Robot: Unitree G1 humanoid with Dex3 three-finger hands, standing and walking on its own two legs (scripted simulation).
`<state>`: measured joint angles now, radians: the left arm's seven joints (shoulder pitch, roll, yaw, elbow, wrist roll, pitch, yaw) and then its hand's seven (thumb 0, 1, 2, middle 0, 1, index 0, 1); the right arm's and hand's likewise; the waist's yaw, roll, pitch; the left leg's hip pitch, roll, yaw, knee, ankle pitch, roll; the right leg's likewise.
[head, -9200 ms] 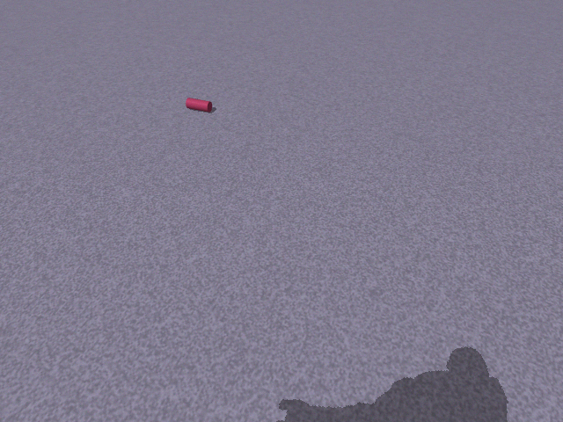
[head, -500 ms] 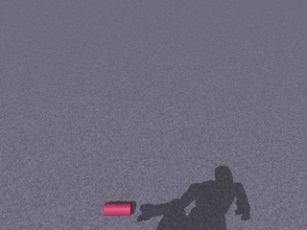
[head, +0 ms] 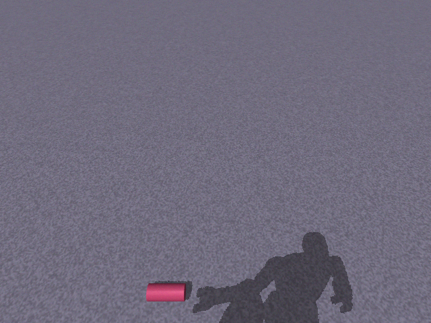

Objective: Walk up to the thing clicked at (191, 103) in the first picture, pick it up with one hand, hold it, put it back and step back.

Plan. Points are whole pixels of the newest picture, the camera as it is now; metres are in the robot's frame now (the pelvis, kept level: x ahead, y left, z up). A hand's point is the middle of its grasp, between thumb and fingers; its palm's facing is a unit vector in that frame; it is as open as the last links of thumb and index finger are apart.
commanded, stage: stand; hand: left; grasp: from above
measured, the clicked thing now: (166, 292) +0.40 +0.23 -0.75
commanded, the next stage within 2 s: rise first in 0.68 s
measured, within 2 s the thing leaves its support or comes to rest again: neither
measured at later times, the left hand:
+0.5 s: hand out of the picture +0.08 +0.25 -0.16, palm faces -0.03 -0.94 -0.34, open 7.4 cm
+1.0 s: hand out of the picture +0.14 +0.25 -0.17, palm faces -0.01 -0.94 -0.33, open 8.8 cm
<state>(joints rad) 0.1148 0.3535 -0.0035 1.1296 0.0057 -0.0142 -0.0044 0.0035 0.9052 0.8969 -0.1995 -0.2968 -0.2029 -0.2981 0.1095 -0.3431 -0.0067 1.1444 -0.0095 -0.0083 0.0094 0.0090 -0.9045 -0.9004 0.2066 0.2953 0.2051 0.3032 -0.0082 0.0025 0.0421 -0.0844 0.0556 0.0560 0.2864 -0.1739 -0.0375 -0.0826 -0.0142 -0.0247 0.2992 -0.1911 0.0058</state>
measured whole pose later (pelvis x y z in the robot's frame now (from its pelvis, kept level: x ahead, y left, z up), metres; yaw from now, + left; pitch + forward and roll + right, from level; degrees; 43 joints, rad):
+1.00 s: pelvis -0.02 +0.00 -0.02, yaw +1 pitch +6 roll +0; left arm -0.05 0.34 0.13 1.07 0.10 -0.03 -0.04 0.00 0.55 0.93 -0.15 -0.65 -0.15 -0.64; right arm 0.21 -0.26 -0.03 0.83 0.03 -0.04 -0.02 0.01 -0.92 -0.90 0.20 0.30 0.20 0.30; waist -0.02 -0.02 0.03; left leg -0.38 0.05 0.03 0.53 -0.25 -0.03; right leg -0.36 -0.03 -0.04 0.54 -0.28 0.01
